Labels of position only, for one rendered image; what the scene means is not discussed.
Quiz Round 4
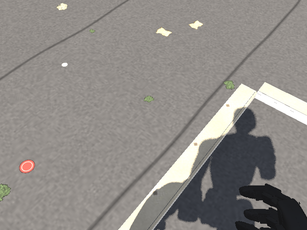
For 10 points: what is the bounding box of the robot right hand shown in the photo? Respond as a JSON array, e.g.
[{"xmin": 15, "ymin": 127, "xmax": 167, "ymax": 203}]
[{"xmin": 235, "ymin": 183, "xmax": 307, "ymax": 230}]

